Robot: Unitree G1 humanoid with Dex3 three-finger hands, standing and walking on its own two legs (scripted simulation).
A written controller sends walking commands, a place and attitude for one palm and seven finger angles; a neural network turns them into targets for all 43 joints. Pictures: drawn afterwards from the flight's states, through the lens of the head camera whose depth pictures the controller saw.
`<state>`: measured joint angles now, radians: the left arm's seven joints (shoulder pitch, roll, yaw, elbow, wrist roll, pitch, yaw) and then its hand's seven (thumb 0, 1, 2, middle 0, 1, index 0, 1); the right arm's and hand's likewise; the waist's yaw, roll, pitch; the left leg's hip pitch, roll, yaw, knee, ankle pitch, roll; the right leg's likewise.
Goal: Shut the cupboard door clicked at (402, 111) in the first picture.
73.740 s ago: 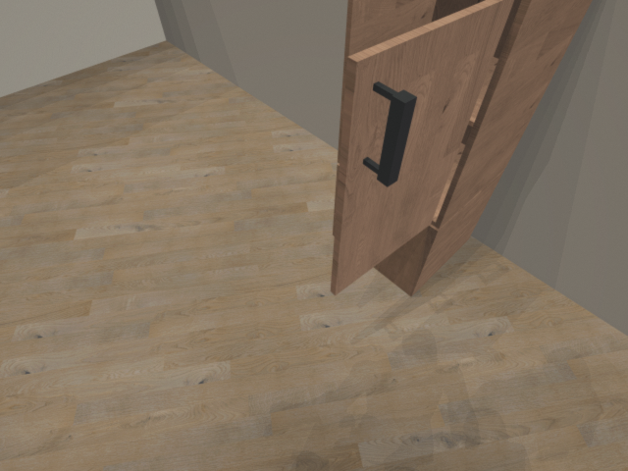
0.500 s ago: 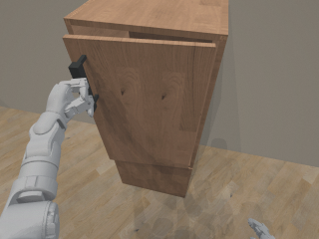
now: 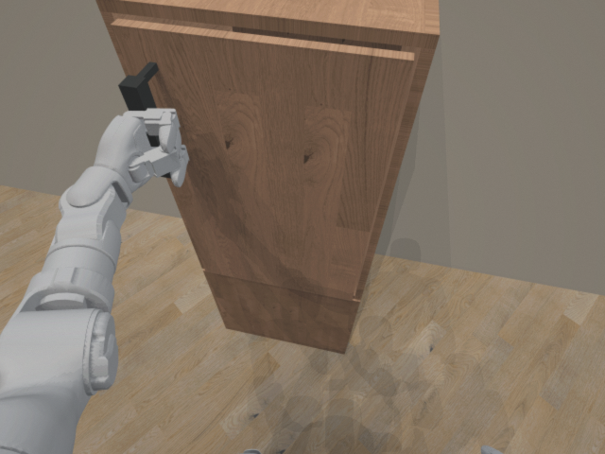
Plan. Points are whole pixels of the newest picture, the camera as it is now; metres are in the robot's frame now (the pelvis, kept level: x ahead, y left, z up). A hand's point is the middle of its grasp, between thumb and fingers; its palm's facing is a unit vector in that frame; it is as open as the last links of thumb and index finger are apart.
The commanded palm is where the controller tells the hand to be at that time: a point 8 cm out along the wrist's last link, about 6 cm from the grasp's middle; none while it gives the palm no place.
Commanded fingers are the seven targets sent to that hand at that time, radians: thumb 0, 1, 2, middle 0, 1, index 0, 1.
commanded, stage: pull the fist back off the door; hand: left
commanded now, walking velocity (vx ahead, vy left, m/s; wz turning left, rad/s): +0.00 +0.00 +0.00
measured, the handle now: (158, 122) +0.53 +0.21 +0.15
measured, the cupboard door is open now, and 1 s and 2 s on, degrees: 0 0 0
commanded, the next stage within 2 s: draw the hand back to the body in 0.96 s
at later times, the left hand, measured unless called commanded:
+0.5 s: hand (192, 152) +0.46 +0.15 +0.16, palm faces +0.01 -1.00 +0.01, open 3.1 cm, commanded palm +0.41 +0.20 +0.16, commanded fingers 0.00 0.90 0.90 -1.30 -1.50 -1.30 -1.50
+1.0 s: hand (167, 204) +0.37 +0.16 +0.15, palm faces +0.01 -1.00 +0.00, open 3.1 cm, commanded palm +0.36 +0.21 +0.16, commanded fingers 0.00 0.90 0.90 -1.30 -1.50 -1.30 -1.50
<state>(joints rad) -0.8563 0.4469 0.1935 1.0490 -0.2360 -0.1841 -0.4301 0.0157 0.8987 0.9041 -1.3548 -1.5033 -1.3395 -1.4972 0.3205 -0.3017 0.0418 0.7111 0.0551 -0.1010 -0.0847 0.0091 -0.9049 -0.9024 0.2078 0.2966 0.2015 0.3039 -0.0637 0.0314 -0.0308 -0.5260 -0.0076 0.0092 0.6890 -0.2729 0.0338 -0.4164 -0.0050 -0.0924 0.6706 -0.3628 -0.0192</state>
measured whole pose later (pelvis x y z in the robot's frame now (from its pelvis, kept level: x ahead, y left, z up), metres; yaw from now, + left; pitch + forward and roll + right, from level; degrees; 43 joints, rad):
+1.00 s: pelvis +0.03 -0.01 +0.01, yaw -1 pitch +1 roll +0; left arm -0.27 0.24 0.17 0.25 -0.23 0.05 -0.14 0.02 0.90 0.90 -1.30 -1.50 -1.30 -1.50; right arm 0.16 -0.27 0.04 0.59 0.07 -0.10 -0.07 0.01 -0.91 -0.90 0.20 0.30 0.20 0.30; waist 0.03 0.04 -0.05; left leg -0.33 0.00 0.02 0.61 -0.29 0.02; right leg -0.23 0.00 -0.07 0.58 -0.37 -0.02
